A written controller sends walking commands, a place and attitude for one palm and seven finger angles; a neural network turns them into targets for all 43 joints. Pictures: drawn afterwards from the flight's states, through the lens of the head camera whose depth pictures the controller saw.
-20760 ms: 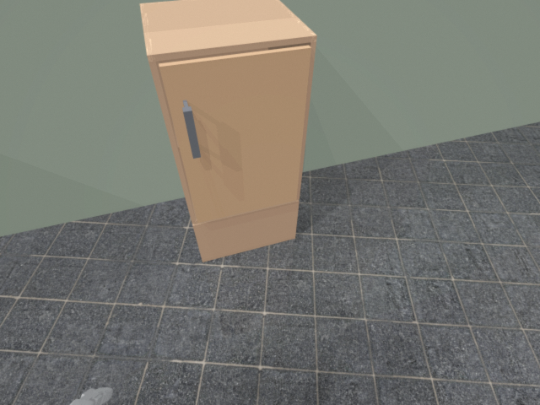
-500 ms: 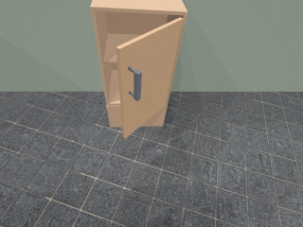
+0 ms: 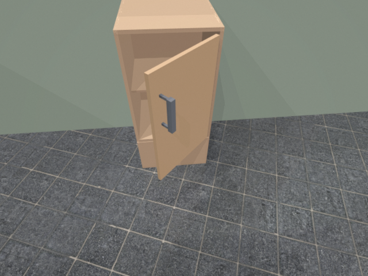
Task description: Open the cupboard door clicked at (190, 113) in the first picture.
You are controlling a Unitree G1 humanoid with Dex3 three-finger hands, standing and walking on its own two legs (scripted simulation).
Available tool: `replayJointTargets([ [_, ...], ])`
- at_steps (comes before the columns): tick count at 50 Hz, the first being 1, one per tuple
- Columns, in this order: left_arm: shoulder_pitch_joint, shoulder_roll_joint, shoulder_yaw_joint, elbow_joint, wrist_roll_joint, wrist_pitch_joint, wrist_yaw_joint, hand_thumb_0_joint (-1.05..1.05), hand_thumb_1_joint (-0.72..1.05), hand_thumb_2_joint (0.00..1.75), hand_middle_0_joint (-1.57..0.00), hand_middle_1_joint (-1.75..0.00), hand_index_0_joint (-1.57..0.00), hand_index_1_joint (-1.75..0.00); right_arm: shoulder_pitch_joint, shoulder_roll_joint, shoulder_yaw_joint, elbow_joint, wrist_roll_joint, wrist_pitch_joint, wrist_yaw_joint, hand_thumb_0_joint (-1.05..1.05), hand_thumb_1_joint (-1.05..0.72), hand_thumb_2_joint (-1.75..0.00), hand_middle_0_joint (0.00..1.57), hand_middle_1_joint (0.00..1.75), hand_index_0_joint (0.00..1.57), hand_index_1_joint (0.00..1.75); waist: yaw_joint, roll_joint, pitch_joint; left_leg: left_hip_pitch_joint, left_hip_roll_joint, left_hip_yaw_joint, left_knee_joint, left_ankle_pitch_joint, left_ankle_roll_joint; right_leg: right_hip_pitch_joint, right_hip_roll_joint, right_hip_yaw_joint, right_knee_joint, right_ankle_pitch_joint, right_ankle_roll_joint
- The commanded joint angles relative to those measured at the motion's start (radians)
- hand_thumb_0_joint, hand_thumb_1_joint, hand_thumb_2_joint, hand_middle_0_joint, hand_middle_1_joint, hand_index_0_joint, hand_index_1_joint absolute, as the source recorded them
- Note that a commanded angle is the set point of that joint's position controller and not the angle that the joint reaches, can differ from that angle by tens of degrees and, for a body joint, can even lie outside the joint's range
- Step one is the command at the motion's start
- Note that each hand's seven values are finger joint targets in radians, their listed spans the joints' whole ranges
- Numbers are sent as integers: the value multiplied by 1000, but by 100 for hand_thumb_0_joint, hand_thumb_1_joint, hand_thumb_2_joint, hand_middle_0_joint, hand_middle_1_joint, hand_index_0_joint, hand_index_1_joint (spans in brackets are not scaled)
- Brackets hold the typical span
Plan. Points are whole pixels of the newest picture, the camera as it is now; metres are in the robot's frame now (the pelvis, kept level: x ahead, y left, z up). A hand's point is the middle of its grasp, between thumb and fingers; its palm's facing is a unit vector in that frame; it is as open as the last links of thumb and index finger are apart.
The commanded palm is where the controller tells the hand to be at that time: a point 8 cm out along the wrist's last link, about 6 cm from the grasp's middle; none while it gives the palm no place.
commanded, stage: let the arm hang, fingers relaxed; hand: left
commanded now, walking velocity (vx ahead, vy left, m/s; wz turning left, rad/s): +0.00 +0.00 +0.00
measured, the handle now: (167, 113) +0.66 +0.10 -0.06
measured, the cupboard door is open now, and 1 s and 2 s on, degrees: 44 44 44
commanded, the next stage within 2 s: look to check the result in 0.20 s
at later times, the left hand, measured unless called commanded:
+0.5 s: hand out of the picture -0.01 +0.15 -0.17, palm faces +0.04 -0.98 -0.17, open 7.4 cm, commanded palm none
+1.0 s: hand out of the picture +0.01 +0.13 -0.18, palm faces +0.04 -0.99 -0.16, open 7.4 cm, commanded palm none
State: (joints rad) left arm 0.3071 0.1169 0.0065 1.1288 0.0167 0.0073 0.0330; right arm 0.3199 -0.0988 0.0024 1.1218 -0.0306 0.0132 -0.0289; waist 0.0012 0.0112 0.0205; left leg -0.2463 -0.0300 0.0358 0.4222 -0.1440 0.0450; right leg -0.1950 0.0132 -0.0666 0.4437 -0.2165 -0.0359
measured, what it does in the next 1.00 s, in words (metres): stands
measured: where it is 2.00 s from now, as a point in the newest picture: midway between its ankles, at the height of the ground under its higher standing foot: outside the picture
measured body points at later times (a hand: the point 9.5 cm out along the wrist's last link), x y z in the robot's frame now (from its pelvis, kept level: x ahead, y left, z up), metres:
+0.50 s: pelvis +0.02 -0.01 +0.00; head +0.03 -0.01 +0.45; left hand -0.01 +0.20 -0.16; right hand +0.00 -0.21 -0.16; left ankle +0.06 +0.09 -0.74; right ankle +0.02 -0.10 -0.74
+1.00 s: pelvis +0.03 -0.02 +0.00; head +0.04 -0.03 +0.45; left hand +0.01 +0.18 -0.16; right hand +0.01 -0.23 -0.16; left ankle +0.06 +0.09 -0.74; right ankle +0.02 -0.10 -0.74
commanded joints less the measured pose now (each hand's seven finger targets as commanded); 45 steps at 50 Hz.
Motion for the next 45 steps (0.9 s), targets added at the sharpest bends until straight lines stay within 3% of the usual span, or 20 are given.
replayJointTargets([
  [1, 92, 91, 20, -5, -3, -13, 7, 0, 90, 90, -20, -30, -20, -30, 77, -90, -17, -19, 4, -10, -9, 0, -90, -90, 20, 30, 20, 30, -3, 18, 106, -66, 115, -153, -138, -217, 7, -64, -94, 123, -121, -127, -20],
  [2, 92, 94, 22, -9, -2, -14, 8, 0, 90, 90, -20, -30, -20, -30, 80, -93, -18, -22, 5, -11, -9, 0, -90, -90, 20, 30, 20, 30, -2, 4, 103, -65, 119, -151, -134, -209, 7, -57, -93, 119, -120, -116, -19],
  [6, 81, 85, 19, -4, -5, -18, 8, 0, 90, 90, -20, -30, -20, -30, 76, -87, -15, -17, 5, -16, -12, 0, -90, -90, 20, 30, 20, 30, -5, 42, 89, -46, 120, -149, -138, -168, 4, -38, -96, 121, -115, -64, -21],
  [12, 80, 87, 18, 0, -7, -25, 9, 0, 90, 90, -20, -30, -20, -30, 74, -90, -14, -13, 10, -21, -14, 0, -90, -90, 20, 30, 20, 30, -5, -1, 50, 8, 118, -129, -110, -59, 2, -4, -107, 116, -125, -6, -21],
  [30, 84, 82, 9, 18, -10, -27, 10, 0, 90, 90, -20, -30, -20, -30, 57, -87, -7, 11, 11, -17, -15, 0, -90, -90, 20, 30, 20, 30, -7, -15, 92, 49, 115, -105, -104, -18, -6, -22, -108, 129, -150, 3, -20],
  [45, 88, 83, 12, 13, -12, -29, 10, 0, 90, 90, -20, -30, -20, -30, 54, -88, -6, 19, 11, -20, -20, 0, -90, -90, 20, 30, 20, 30, -3, -11, 70, 79, 120, -90, -80, 40, -10, 1, -111, 139, -154, 62, -21],
])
